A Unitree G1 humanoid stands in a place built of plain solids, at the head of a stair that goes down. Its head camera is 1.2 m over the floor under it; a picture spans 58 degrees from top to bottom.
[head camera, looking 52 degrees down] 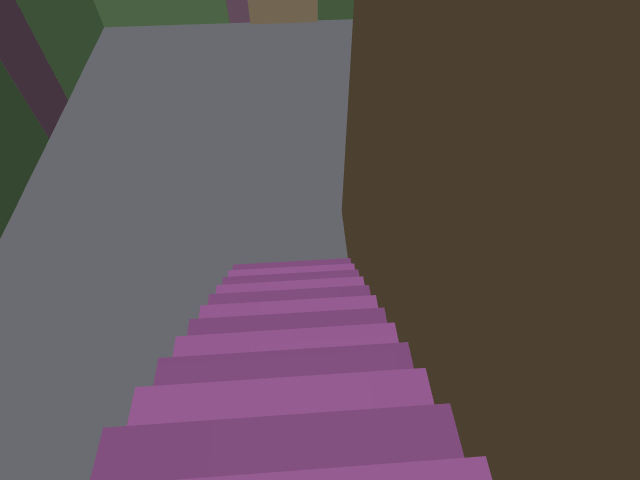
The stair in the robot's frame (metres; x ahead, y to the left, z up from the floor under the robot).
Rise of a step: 0.18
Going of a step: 0.19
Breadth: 1.17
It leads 4 degrees to the left of straight ahead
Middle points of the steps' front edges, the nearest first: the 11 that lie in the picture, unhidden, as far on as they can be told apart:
0.40 0.08 -0.18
0.59 0.09 -0.37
0.77 0.10 -0.55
0.96 0.11 -0.73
1.15 0.13 -0.92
1.34 0.14 -1.10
1.52 0.15 -1.28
1.71 0.17 -1.46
1.90 0.18 -1.65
2.08 0.19 -1.83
2.27 0.20 -2.02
